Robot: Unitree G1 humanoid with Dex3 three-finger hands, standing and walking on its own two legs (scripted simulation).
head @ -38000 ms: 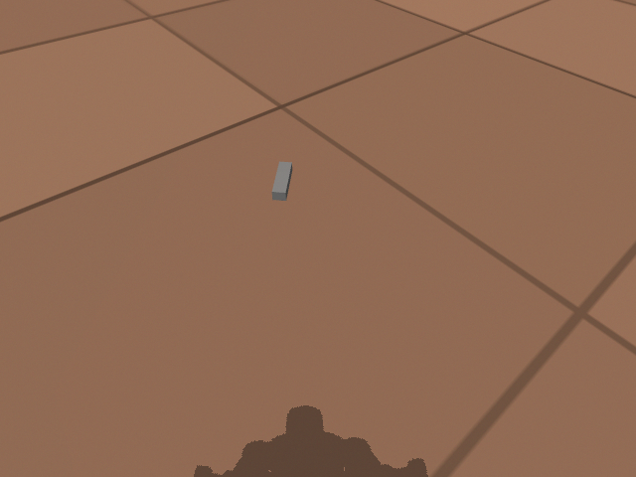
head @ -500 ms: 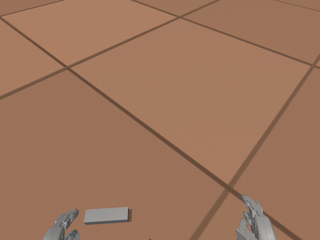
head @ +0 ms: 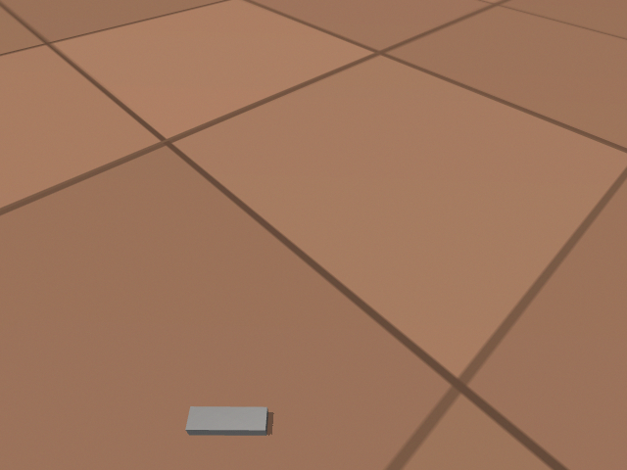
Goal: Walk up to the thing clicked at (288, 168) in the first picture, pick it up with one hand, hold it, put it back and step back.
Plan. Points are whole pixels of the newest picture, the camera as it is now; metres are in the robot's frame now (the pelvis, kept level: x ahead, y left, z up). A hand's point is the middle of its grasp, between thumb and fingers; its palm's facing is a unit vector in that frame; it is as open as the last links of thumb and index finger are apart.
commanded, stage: stand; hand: left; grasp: from above
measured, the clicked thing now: (228, 421) +0.42 +0.25 -0.74
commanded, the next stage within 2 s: none
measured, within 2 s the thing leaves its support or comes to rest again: neither
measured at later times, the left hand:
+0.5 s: hand out of the picture +0.02 +0.24 -0.15, palm faces +0.04 -0.94 -0.33, open 7.3 cm
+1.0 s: hand out of the picture +0.06 +0.22 -0.15, palm faces +0.03 -0.95 -0.33, open 7.3 cm
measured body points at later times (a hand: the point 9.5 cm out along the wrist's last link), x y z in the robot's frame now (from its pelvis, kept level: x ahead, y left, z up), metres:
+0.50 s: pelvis -0.01 +0.00 +0.01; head -0.02 +0.00 +0.46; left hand +0.02 +0.29 -0.13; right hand +0.05 -0.28 -0.13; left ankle +0.02 +0.10 -0.73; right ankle +0.01 -0.14 -0.73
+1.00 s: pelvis +0.00 -0.02 +0.01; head +0.00 -0.02 +0.46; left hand +0.06 +0.27 -0.12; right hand +0.06 -0.31 -0.13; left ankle +0.02 +0.10 -0.73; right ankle +0.01 -0.14 -0.73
